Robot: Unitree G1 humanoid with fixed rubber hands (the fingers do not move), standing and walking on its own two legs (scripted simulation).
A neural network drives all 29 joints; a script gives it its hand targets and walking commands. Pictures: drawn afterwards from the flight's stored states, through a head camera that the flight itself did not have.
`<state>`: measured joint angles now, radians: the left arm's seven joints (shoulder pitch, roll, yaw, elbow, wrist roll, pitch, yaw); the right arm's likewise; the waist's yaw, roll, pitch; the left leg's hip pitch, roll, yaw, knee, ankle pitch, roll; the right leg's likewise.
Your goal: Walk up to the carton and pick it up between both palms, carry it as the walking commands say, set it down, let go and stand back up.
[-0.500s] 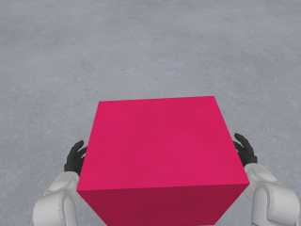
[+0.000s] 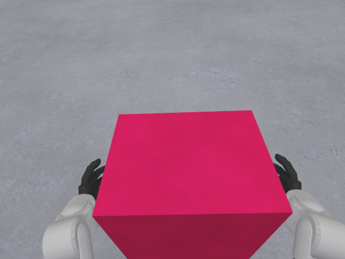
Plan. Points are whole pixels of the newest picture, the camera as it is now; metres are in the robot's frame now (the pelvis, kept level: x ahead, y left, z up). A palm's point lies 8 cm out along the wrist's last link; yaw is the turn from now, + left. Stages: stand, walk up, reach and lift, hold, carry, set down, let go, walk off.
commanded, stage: carry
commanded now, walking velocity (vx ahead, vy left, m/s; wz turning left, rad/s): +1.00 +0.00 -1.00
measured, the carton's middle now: (186, 190) +0.27 -0.01 +0.01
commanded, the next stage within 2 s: none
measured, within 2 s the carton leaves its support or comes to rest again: neither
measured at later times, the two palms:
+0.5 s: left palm (135, 133) +0.40 +0.12 +0.07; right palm (297, 154) +0.31 -0.26 +0.08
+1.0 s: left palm (217, 66) +0.71 -0.14 +0.06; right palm (344, 98) +0.49 -0.46 +0.08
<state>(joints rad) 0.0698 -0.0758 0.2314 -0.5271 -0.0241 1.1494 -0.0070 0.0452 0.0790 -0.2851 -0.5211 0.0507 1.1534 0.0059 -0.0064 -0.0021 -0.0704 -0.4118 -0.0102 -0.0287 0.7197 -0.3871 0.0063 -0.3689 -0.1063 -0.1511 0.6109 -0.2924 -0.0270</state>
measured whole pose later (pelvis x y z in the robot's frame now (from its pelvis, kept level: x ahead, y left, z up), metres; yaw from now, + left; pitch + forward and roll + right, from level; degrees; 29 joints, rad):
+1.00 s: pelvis +0.43 -0.18 -0.03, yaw -35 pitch +0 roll -4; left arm 0.07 -0.08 0.24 -0.55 -0.02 1.18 -0.01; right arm 0.06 0.08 -0.27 -0.53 0.05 1.16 0.01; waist 0.00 0.03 -0.09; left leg 0.20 0.30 0.35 0.47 -0.52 -0.17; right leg -0.63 -0.06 -0.17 0.82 -0.20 -0.08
